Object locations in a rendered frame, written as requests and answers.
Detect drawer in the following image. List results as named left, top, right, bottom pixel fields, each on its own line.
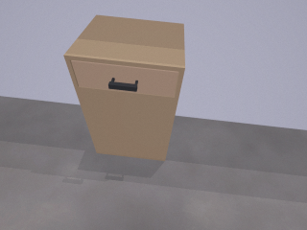
left=71, top=60, right=178, bottom=97

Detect cabinet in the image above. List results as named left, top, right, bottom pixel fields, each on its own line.
left=63, top=14, right=185, bottom=161

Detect handle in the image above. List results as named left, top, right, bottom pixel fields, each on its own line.
left=108, top=78, right=138, bottom=92

